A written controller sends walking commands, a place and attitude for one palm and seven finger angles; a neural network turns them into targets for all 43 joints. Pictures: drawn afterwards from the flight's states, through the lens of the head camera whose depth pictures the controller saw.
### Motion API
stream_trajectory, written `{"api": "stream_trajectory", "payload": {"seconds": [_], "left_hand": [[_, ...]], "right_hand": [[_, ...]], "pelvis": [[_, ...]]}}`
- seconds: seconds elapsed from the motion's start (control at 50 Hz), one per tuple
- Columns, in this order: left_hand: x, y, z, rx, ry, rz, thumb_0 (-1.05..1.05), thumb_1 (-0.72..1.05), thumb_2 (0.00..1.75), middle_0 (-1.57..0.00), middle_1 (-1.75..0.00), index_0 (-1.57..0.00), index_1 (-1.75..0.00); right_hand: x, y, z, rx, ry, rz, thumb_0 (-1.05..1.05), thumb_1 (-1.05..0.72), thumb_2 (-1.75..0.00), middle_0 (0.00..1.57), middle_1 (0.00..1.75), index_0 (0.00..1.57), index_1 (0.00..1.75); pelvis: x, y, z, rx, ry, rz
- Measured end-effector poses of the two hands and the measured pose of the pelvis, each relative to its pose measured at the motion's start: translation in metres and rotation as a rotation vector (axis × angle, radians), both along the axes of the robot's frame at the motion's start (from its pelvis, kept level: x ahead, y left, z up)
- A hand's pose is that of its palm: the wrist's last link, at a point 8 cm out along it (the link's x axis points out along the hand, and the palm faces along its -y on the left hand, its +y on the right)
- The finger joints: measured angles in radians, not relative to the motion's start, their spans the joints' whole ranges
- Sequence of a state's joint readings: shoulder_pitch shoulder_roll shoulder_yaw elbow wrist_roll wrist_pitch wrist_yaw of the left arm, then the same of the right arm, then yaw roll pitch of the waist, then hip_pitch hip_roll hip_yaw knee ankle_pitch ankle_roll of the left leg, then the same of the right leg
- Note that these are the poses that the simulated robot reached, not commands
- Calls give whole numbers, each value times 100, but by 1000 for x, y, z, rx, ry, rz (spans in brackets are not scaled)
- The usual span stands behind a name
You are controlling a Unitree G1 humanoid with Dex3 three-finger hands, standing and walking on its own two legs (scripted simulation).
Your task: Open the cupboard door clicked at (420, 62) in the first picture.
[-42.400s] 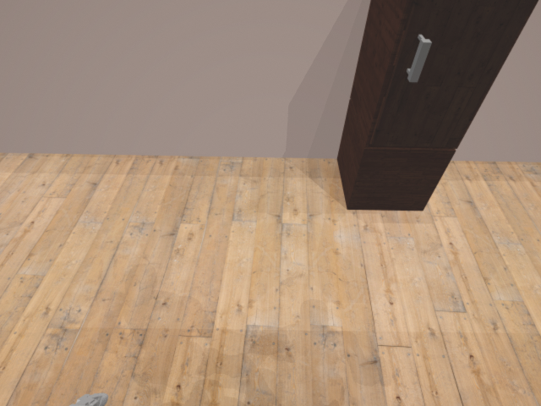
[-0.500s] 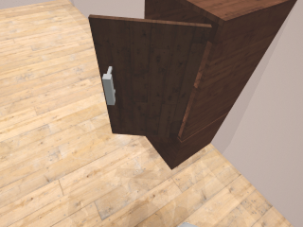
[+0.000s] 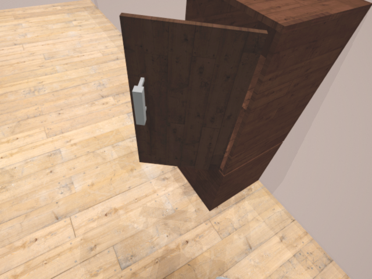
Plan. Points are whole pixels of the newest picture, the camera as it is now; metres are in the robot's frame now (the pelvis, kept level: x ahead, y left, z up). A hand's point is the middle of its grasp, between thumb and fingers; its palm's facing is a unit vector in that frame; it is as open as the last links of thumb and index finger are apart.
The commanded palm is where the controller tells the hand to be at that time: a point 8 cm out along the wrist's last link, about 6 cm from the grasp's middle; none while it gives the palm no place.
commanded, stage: come to a stop and stand still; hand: left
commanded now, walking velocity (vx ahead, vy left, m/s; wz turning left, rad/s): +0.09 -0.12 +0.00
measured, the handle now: (141, 101) +0.57 +0.17 +0.03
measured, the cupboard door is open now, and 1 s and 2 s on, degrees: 52 52 52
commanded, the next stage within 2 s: look again from close up in 0.70 s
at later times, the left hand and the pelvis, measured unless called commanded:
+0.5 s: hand out of the picture -0.03 +0.12 -0.17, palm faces +0.02 -0.99 -0.14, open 7.4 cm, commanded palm none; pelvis -0.02 -0.03 +0.01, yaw -1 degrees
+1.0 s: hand out of the picture -0.01 +0.14 -0.17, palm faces +0.05 -0.97 -0.22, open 7.4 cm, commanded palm none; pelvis -0.01 -0.04 +0.00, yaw +1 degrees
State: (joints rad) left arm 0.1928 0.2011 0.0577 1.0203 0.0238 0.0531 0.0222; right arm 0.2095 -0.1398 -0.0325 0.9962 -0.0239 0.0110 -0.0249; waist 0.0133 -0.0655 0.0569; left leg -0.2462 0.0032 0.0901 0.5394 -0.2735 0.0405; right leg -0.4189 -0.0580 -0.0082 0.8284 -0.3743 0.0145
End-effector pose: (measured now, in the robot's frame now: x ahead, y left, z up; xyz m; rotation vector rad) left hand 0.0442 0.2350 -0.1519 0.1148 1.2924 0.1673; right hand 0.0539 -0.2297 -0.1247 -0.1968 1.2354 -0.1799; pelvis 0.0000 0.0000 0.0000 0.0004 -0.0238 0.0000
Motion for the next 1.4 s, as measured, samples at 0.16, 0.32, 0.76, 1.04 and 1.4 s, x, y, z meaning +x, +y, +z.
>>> {"api": "stream_trajectory", "payload": {"seconds": [0.16,0.32,0.76,1.04,1.4], "left_hand": [[-39,-11,10,-19,85,-11,1,91,90,-20,-30,-19,-30],[-68,-41,13,-20,140,-30,1,91,90,-20,-30,-19,-30],[-83,-85,11,-46,142,3,1,91,90,-20,-30,-20,-30],[-50,-32,13,55,0,-9,1,91,90,-20,-30,-20,-30],[-51,14,16,43,-55,-57,1,91,90,-20,-30,-20,-30]], "right_hand": [[-21,1,3,13,26,-26,0,-94,-90,20,30,20,30],[-64,-11,-13,63,125,-71,0,-93,-90,20,30,20,30],[-111,-14,-17,116,247,-89,0,-91,-90,20,29,20,29],[-25,-43,-10,10,-1,-15,0,-91,-90,20,29,20,29],[-25,2,4,16,-81,27,0,-91,-90,20,30,20,29]], "pelvis": [[-3,0,10,1,18,-12],[-11,-17,8,7,5,-18],[-16,-47,8,6,-5,-7],[-11,-31,0,-4,-13,11],[-37,9,5,-13,-34,-8]]}}
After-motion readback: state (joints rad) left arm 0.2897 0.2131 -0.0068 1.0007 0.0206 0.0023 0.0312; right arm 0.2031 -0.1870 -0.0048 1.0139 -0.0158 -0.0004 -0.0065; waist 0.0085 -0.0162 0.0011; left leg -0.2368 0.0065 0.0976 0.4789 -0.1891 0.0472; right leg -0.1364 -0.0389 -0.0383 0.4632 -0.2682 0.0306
